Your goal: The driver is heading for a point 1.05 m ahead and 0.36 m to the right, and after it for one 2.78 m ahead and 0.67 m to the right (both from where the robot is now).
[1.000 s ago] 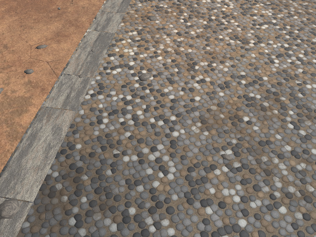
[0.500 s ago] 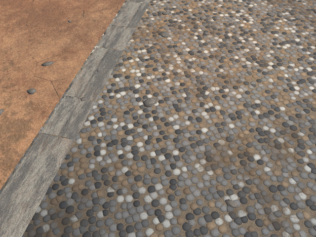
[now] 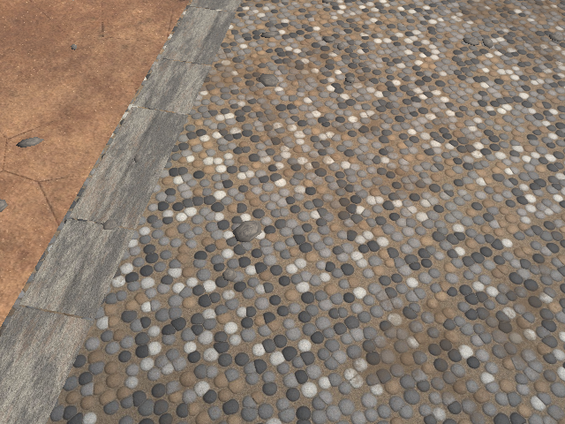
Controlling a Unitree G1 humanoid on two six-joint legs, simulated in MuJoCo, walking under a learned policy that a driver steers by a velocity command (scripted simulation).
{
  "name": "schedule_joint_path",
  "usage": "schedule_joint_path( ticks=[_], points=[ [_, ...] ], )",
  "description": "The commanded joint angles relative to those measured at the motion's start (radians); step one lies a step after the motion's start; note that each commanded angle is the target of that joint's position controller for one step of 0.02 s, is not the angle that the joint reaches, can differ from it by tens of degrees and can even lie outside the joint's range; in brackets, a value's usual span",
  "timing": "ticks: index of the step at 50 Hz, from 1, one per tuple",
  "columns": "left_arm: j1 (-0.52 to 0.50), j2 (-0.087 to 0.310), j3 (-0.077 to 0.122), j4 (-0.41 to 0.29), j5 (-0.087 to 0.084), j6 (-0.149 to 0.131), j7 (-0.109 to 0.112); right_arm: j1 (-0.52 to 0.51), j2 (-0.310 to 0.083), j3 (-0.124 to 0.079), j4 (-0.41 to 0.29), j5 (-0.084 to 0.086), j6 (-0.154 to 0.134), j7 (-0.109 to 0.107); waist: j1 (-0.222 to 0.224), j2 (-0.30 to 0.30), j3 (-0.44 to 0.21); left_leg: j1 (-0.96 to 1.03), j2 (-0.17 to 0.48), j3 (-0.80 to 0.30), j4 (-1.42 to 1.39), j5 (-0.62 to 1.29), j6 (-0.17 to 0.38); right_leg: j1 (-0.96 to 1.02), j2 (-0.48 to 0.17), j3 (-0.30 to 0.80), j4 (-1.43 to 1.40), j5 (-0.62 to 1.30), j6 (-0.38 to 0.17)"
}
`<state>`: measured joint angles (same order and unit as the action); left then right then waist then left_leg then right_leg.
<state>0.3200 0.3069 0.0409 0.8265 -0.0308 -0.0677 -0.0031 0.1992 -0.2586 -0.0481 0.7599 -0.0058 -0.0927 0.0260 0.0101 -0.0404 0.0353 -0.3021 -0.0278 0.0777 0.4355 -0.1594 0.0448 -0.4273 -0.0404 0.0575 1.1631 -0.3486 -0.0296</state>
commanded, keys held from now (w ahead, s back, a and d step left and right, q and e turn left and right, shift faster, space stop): w+e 0.86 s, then w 0.14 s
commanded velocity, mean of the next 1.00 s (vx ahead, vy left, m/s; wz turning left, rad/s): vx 0.50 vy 0.00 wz -0.49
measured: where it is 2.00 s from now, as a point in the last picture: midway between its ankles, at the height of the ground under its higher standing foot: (436, 252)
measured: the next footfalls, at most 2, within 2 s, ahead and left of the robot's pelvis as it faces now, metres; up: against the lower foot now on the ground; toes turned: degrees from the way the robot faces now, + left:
right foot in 0.38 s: +0.37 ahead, -0.16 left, +0.00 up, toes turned -14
left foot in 0.88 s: +0.69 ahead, -0.07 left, +0.00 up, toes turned -33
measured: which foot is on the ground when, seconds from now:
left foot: down 0.00-0.40, up 0.42-0.86, down 0.88-1.00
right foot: up 0.00-0.36, down 0.38-0.90, up 0.92-1.00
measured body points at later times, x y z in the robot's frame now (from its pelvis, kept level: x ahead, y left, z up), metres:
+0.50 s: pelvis +0.27 -0.07 -0.01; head +0.31 -0.09 +0.43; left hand +0.49 +0.15 -0.11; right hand +0.30 -0.37 -0.13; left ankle +0.17 +0.10 -0.63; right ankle +0.33 -0.15 -0.74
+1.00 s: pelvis +0.56 -0.12 -0.01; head +0.58 -0.12 +0.44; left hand +0.77 +0.09 -0.12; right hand +0.56 -0.43 -0.09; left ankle +0.66 -0.05 -0.74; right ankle +0.40 -0.17 -0.65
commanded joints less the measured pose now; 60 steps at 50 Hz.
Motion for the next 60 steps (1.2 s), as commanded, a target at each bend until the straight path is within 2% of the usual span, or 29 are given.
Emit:
schedule_joint_path(
  ticks=[1, 5, 8, 11, 14, 17, 19, 20, 21, 22, 23, 24, 25, 26, 29, 35, 40, 42, 43, 44, 45, 46, 47, 48, 50, 52, 54, 56, 60],
  points=[
    [0.015, 0.066, 0.024, -0.064, -0.001, 0.008, 0.002, 0.031, -0.097, -0.029, -0.026, -0.005, -0.027, -0.004, -0.008, 0.126, -0.059, 0.19, 0.277, -0.248, -0.274, 0.124, 0.17, -0.185, -0.086, 0.057, -0.007, 0.087, 0.018],
    [-0.054, 0.043, 0.023, -0.095, 0.007, 0.026, 0.006, 0.035, -0.13, -0.04, 0.01, -0.01, -0.036, -0.014, -0.006, 0.1, 0.002, 0.164, 0.266, -0.1, -0.317, 0.248, 0.161, -0.263, -0.084, 0.071, -0.151, 0.237, 0.042],
    [-0.142, 0.024, 0.017, -0.12, 0.01, 0.016, -0.012, 0.031, -0.146, -0.041, 0.02, -0.005, -0.03, -0.025, -0.034, 0.095, 0.021, 0.171, 0.23, 0.006, -0.331, 0.254, 0.128, -0.223, -0.07, 0.012, -0.359, 0.409, 0.033],
    [-0.252, 0.004, 0.008, -0.166, 0.012, 0.012, -0.031, 0.089, -0.171, -0.048, 0.048, 0.004, -0.016, -0.033, -0.08, 0.074, 0.051, 0.254, 0.263, 0.044, -0.323, 0.264, 0.12, -0.238, -0.062, -0.036, -0.48, 0.447, 0.014],
    [-0.308, 0.014, 0.011, -0.212, 0.01, 0.014, -0.05, 0.118, -0.188, -0.056, 0.068, 0.019, 0.011, -0.037, -0.086, 0.075, 0.063, 0.385, 0.305, 0.066, -0.264, 0.347, 0.104, -0.286, -0.051, -0.062, -0.538, 0.364, -0.017],
    [-0.256, 0.056, 0.034, -0.229, 0.011, 0.022, -0.062, 0.094, -0.227, -0.068, 0.058, 0.025, 0.037, -0.048, -0.027, 0.119, -0.007, 0.442, 0.311, 0.106, -0.086, 0.76, 0.071, -0.153, 0.027, -0.141, -0.542, 0.209, -0.071],
    [-0.003, 0.137, 0.084, -0.173, 0.007, 0.029, -0.049, 0.066, -0.231, -0.067, 0.044, 0.027, 0.053, -0.058, 0.116, 0.106, -0.145, 0.335, 0.26, 0.144, 0.27, 0.85, 0.028, 0.201, 0.109, -0.162, -0.607, 0.218, -0.134],
    [0.138, 0.226, 0.115, -0.146, 0.006, 0.041, -0.026, 0.093, -0.182, -0.046, 0.022, 0.003, 0.044, -0.059, 0.159, -0.032, -0.242, 0.076, 0.206, 0.146, 0.588, 0.481, -0.016, 0.508, -0.031, 0.076, -0.623, 0.234, -0.198],
    [0.071, 0.295, 0.119, -0.177, 0.0, 0.033, -0.023, 0.157, -0.059, -0.007, -0.034, -0.01, 0.012, -0.044, 0.039, -0.254, -0.338, -0.359, -0.037, 0.018, 0.952, -0.392, -0.078, 0.802, -0.27, 0.684, -0.777, 0.052, -0.406],
    [0.093, 0.212, 0.094, -0.191, 0.008, 0.021, -0.029, 0.072, -0.153, -0.022, -0.041, 0.021, -0.032, -0.023, 0.112, -0.123, -0.403, -0.465, 0.003, -0.194, 1.013, -0.401, -0.052, 0.829, -0.292, 0.765, -0.871, -0.013, -0.394],
    [0.068, 0.162, 0.081, -0.186, 0.017, 0.01, -0.028, -0.009, -0.174, -0.026, -0.071, 0.052, -0.05, -0.013, 0.112, -0.07, -0.268, -0.512, 0.048, -0.185, 0.974, -0.324, -0.028, 0.731, -0.259, 0.61, -0.871, 0.043, -0.344],
    [0.008, 0.141, 0.074, -0.188, 0.015, 0.002, -0.03, -0.024, -0.158, -0.021, -0.073, 0.039, -0.058, -0.018, 0.059, 0.04, -0.161, -0.478, 0.094, -0.179, 0.863, -0.246, -0.022, 0.567, -0.21, 0.484, -0.871, 0.169, -0.304],
    [-0.052, 0.107, 0.064, -0.199, 0.016, -0.001, -0.027, -0.028, -0.167, -0.029, -0.064, 0.011, -0.054, -0.027, 0.023, 0.055, -0.125, -0.414, 0.126, -0.175, 0.767, -0.206, -0.028, 0.455, -0.172, 0.399, -0.879, 0.272, -0.279],
    [-0.086, 0.096, 0.058, -0.216, 0.026, -0.001, -0.023, -0.009, -0.169, -0.033, -0.061, 0.002, -0.042, -0.026, -0.007, 0.031, -0.102, -0.353, 0.14, -0.177, 0.731, -0.177, -0.037, 0.372, -0.148, 0.36, -0.901, 0.34, -0.275],
    [-0.083, 0.119, 0.064, -0.215, 0.021, -0.005, -0.009, 0.002, -0.139, -0.029, -0.068, -0.011, -0.011, -0.028, -0.029, 0.021, -0.077, -0.307, 0.135, -0.149, 0.611, -0.124, -0.087, 0.251, -0.12, 0.287, -0.938, 0.46, -0.286],
    [-0.005, 0.149, 0.073, -0.18, 0.01, 0.012, 0.018, -0.208, -0.09, -0.007, -0.126, -0.003, -0.011, -0.021, 0.05, -0.028, -0.031, -0.226, 0.056, -0.126, 0.191, 0.228, -0.122, 0.163, -0.031, 0.202, -0.922, 0.321, -0.199],
    [0.045, 0.138, 0.073, -0.152, 0.003, 0.026, 0.023, -0.26, -0.136, -0.023, -0.153, 0.013, -0.032, -0.002, 0.059, -0.056, -0.033, -0.186, 0.028, -0.168, 0.058, 0.171, -0.086, 0.282, -0.082, 0.338, -0.812, 0.245, -0.175],
    [0.025, 0.137, 0.075, -0.155, 0.007, 0.032, 0.025, -0.197, -0.157, -0.037, -0.141, 0.016, -0.042, -0.001, 0.019, -0.091, -0.043, -0.105, 0.024, -0.158, 0.031, 0.091, -0.053, 0.304, -0.09, 0.38, -0.748, 0.284, -0.158],
    [0.01, 0.115, 0.067, -0.161, 0.009, 0.034, 0.023, -0.109, -0.174, -0.05, -0.119, 0.011, -0.047, -0.007, -0.029, -0.089, -0.082, 0.024, 0.025, -0.142, -0.013, 0.103, -0.025, 0.285, -0.053, 0.363, -0.671, 0.33, -0.133],
    [0.005, 0.058, 0.046, -0.172, 0.019, 0.029, 0.019, 0.022, -0.213, -0.064, -0.103, -0.007, -0.052, -0.013, -0.089, -0.038, -0.2, 0.248, 0.137, -0.228, 0.013, 0.088, 0.034, 0.214, -0.005, 0.295, -0.463, 0.306, -0.098],
    [0.12, 0.003, 0.028, -0.188, 0.003, 0.021, 0.02, 0.154, -0.293, -0.085, -0.078, -0.026, -0.043, -0.017, -0.075, 0.197, -0.351, 0.612, 0.352, -0.606, -0.02, -0.088, 0.187, -0.102, 0.135, 0.15, -0.131, 0.051, -0.016],
    [0.163, 0.043, 0.025, -0.183, -0.006, 0.014, 0.022, 0.191, -0.254, -0.081, -0.05, 0.0, -0.034, -0.004, -0.07, 0.342, -0.35, 0.658, 0.437, -0.894, -0.128, -0.32, 0.237, -0.293, 0.122, 0.135, 0.05, -0.241, 0.004],
    [0.097, 0.117, 0.043, -0.17, -0.009, 0.016, 0.021, 0.146, -0.176, -0.059, -0.059, 0.014, -0.03, -0.005, -0.087, 0.22, -0.211, 0.548, 0.404, -0.804, -0.154, -0.42, 0.203, -0.355, 0.072, 0.156, 0.126, -0.165, 0.009],
    [0.013, 0.127, 0.045, -0.183, 0.001, 0.018, 0.02, 0.096, -0.146, -0.048, -0.067, 0.008, -0.021, -0.007, -0.085, 0.141, -0.117, 0.426, 0.362, -0.66, -0.16, -0.34, 0.172, -0.349, 0.039, 0.112, 0.131, -0.095, 0.011],
    [-0.063, 0.102, 0.046, -0.205, 0.02, 0.012, 0.014, 0.041, -0.109, -0.032, -0.059, -0.006, -0.015, -0.008, -0.047, 0.113, -0.023, 0.243, 0.286, -0.487, -0.206, -0.134, 0.158, -0.298, -0.014, 0.093, 0.029, -0.005, 0.005],
    [-0.042, 0.062, 0.037, -0.199, 0.014, 0.013, 0.005, 0.037, -0.102, -0.028, -0.045, -0.003, -0.02, -0.008, -0.021, 0.15, -0.027, 0.182, 0.249, -0.398, -0.241, -0.023, 0.162, -0.236, -0.036, 0.06, -0.051, 0.021, 0.009],
    [-0.077, 0.035, 0.025, -0.211, 0.022, 0.012, 0.002, 0.051, -0.133, -0.035, -0.028, 0.008, -0.023, -0.01, -0.022, 0.143, -0.019, 0.166, 0.249, -0.337, -0.273, 0.064, 0.184, -0.241, -0.051, 0.027, -0.153, 0.057, 0.022],
    [-0.135, 0.017, 0.012, -0.226, 0.028, 0.005, -0.003, 0.062, -0.164, -0.042, -0.015, 0.014, -0.02, -0.012, -0.037, 0.121, -0.017, 0.164, 0.245, -0.282, -0.29, 0.124, 0.186, -0.228, -0.062, 0.006, -0.284, 0.153, 0.031],
    [-0.256, 0.01, 0.003, -0.245, 0.019, -0.008, -0.017, 0.116, -0.196, -0.046, 0.016, 0.027, -0.005, -0.014, -0.082, 0.119, -0.007, 0.158, 0.221, -0.189, -0.286, 0.162, 0.155, -0.131, -0.03, -0.037, -0.511, 0.329, 0.038]
  ],
)
Over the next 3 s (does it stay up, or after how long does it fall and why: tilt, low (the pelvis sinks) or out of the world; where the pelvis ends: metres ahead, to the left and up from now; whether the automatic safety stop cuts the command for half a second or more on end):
stays up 1.53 -0.45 0.00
